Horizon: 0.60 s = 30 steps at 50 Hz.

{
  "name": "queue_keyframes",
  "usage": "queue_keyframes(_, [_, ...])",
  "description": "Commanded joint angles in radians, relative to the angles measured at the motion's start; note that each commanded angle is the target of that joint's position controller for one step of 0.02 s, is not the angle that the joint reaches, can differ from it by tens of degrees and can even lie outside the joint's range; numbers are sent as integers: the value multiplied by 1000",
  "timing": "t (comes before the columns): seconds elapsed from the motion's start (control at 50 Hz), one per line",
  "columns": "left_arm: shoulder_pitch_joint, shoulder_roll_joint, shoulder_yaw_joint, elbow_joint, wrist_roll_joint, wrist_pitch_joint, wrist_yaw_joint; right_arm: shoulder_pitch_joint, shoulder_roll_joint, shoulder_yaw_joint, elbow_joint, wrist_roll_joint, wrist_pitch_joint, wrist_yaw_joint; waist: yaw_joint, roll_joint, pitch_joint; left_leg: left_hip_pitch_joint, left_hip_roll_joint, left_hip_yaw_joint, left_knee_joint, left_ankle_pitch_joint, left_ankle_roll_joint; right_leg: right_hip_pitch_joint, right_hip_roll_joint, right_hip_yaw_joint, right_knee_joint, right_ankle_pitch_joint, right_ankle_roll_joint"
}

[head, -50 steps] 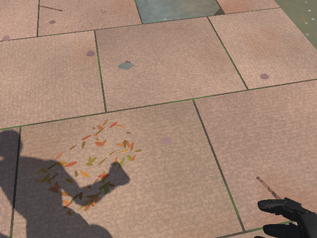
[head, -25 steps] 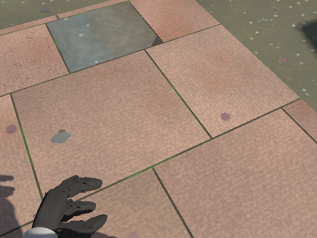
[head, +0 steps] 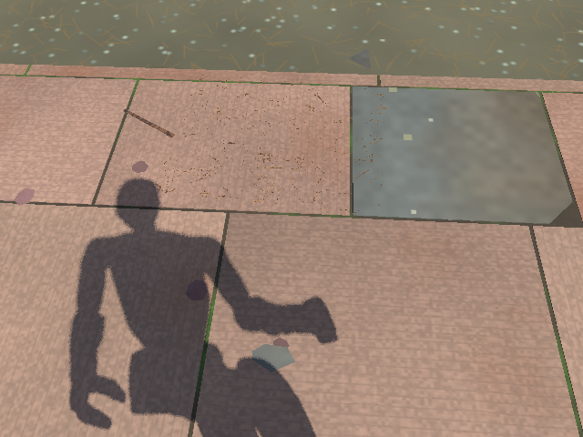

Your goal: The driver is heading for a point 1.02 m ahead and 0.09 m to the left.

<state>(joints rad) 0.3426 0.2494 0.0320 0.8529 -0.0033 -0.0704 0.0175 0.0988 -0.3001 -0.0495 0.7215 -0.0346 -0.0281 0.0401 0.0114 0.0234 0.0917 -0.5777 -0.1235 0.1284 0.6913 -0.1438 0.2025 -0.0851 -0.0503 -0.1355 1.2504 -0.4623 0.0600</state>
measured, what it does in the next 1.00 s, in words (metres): walks ahead, turning left: right foot, then left foot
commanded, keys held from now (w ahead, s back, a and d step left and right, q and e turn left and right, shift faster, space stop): q+shift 0.22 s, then shift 0.78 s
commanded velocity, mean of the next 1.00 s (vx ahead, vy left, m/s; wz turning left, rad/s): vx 0.11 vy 0.00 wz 0.43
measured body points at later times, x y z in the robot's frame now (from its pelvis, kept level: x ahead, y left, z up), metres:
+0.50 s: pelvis +0.19 -0.07 +0.04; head +0.22 -0.07 +0.49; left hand +0.25 +0.24 -0.05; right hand +0.40 -0.31 -0.07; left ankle +0.15 +0.01 -0.69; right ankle +0.28 -0.16 -0.69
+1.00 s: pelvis +0.20 -0.08 +0.05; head +0.20 -0.07 +0.50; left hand +0.17 +0.19 -0.08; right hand +0.39 -0.28 -0.07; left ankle +0.13 +0.01 -0.69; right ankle +0.28 -0.16 -0.69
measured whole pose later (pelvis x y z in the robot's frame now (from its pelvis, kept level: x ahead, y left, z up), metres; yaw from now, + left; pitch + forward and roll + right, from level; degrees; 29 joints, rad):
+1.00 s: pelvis +0.20 -0.08 +0.05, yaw +24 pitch -2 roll +0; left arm 0.24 0.25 0.01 0.84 0.01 0.02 0.01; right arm 0.21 -0.24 0.01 0.89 -0.01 0.02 -0.03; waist 0.03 -0.02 0.03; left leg -0.11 -0.05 -0.09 0.42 -0.28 0.02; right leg -0.23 0.03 0.02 0.41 -0.15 -0.02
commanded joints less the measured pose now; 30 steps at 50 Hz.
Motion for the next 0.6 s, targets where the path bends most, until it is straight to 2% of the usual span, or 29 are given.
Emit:
queue_keyframes(0.02, [20, 147, 9, -174, 17, -15, 15, 244, -273, -100, -37, 23, 32, -46, -86, -67, -456, 903, 429, -765, -286, 613, 284, -666, 36, 226, 434, -9, -1])
queue_keyframes(0.04, [-52, 148, 11, -187, 35, -9, 12, 198, -202, -79, -25, 36, 35, -51, -45, -120, -286, 691, 366, -695, -342, 498, 233, -637, -3, 222, 306, 7, -2])
queue_keyframes(0.06, [-71, 146, 12, -188, 49, 8, 15, 194, -163, -65, -16, 42, 28, -54, -18, -129, -178, 539, 328, -628, -344, 643, 197, -590, -19, 215, 233, 11, 3])
queue_keyframes(0.08, [-55, 144, 11, -189, 55, 38, 18, 187, -143, -59, -15, 43, 25, -56, 8, -134, -157, 428, 306, -576, -359, 672, 182, -527, -35, 214, 163, 10, 17])
queue_keyframes(0.1, [-56, 136, 9, -190, 59, 61, 21, 180, -138, -56, -15, 41, 21, -52, 21, -147, -150, 331, 274, -533, -364, 695, 164, -467, -48, 209, 88, 0, 29])
queue_keyframes(0.12, [-70, 122, 7, -202, 58, 72, 22, 176, -153, -60, -19, 34, 15, -47, 25, -148, -167, 291, 246, -506, -351, 746, 150, -432, -52, 204, 21, 7, 34])
queue_keyframes(0.16, [-107, 96, -1, -226, 44, 76, 22, 184, -174, -71, -24, 21, 13, -44, 19, -117, -211, 289, 203, -478, -312, 818, 113, -424, -42, 195, -83, 90, 34])
queue_keyframes(0.2, [-155, 95, -3, -250, 39, 81, 24, 183, -176, -76, -35, 23, 26, -46, 4, -74, -237, 301, 168, -485, -290, 731, 63, -434, -25, 202, -163, 187, 27])
queue_keyframes(0.26, [-216, 102, -6, -269, 35, 92, 23, 196, -165, -78, -45, 30, 50, -51, -30, -3, -226, 343, 138, -508, -282, 536, -13, -458, -1, 210, -268, 271, 12])
queue_keyframes(0.32, [-263, 114, -6, -276, 26, 91, 23, 234, -145, -73, -42, 21, 59, -51, -72, 51, -187, 411, 156, -550, -270, 485, -30, -473, 14, 219, -363, 250, -1])
queue_keyframes(0.38, [-265, 127, -4, -274, 16, 75, 21, 239, -138, -69, -44, 7, 64, -51, -86, 81, -163, 464, 183, -593, -224, 542, -17, -433, 39, 222, -469, 175, -31])
queue_keyframes(0.42, [-219, 133, -2, -260, 11, 64, 19, 211, -137, -65, -52, 7, 66, -52, -63, 94, -150, 449, 184, -622, -196, 536, -31, -329, 57, 221, -603, 152, -58])
queue_keyframes(0.44, [-176, 129, -1, -247, 14, 58, 19, 185, -137, -61, -56, 17, 66, -54, -31, 93, -139, 416, 166, -628, -178, 462, -57, -244, 61, 215, -730, 212, -73])
queue_keyframes(0.46, [-139, 130, -1, -235, 23, 49, 23, 166, -128, -54, -62, 31, 63, -57, -4, 68, -133, 353, 136, -614, -141, 320, -97, -126, 28, 241, -869, 345, -93])
queue_keyframes(0.48, [-159, 185, 6, -248, 35, 47, 32, 231, -71, -37, -71, 29, 60, -58, -48, -120, -170, 287, 54, -491, 17, -40, -151, -26, -173, 434, -916, 534, -145])
queue_keyframes(0.5, [-160, 260, 23, -247, 34, 65, 25, 279, -97, -45, -78, 30, 70, -67, -62, -296, -181, 161, -114, -306, 152, -489, -188, 2, -356, 663, -915, 857, -315])
queue_keyframes(0.52, [-107, 210, 19, -235, 17, 72, 17, 254, -151, -53, -57, 1, 73, -67, -28, -191, -191, 140, -59, -293, 320, -514, -199, -8, -369, 692, -905, 925, -370])
queue_keyframes(0.54, [-107, 165, 7, -230, 13, 73, 14, 215, -148, -55, -44, 7, 74, -62, -26, -108, -173, 153, -42, -311, 371, -449, -208, -40, -308, 591, -891, 884, -345])
queue_keyframes(0.56, [-140, 149, 4, -228, 16, 76, 14, 200, -135, -52, -35, 14, 78, -56, -39, -84, -155, 172, -27, -314, 383, -395, -222, -69, -237, 492, -894, 808, -298])
queue_keyframes(0.6, [-178, 150, 5, -222, 24, 76, 16, 192, -109, -40, -29, 25, 88, -39, -47, -166, -143, 192, -24, -291, 361, -340, -243, -85, -151, 383, -903, 772, -248])
Keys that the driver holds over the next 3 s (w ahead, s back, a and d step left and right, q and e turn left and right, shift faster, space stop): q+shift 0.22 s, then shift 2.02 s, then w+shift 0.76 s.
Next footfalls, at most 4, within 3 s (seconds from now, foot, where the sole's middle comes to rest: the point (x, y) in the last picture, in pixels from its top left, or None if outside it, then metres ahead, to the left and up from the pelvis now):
0.48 right None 0.32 -0.14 -0.73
0.82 left None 0.16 0.02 -0.73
2.54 right None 0.41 -0.14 -0.73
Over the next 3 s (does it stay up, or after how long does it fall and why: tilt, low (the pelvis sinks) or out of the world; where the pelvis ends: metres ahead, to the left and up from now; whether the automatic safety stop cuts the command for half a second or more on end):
stays up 0.60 0.03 0.02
